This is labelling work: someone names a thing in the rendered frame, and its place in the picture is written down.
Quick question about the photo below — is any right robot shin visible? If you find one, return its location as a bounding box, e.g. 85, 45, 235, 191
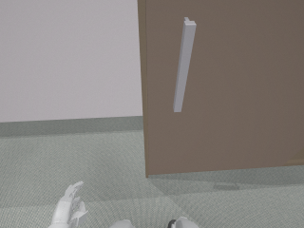
175, 217, 188, 222

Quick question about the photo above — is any robot left hand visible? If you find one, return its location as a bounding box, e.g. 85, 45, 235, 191
51, 181, 88, 228

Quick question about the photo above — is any handle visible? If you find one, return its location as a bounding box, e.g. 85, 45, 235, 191
173, 17, 197, 112

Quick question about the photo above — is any wardrobe door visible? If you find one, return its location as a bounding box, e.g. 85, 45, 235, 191
145, 0, 304, 175
290, 147, 304, 160

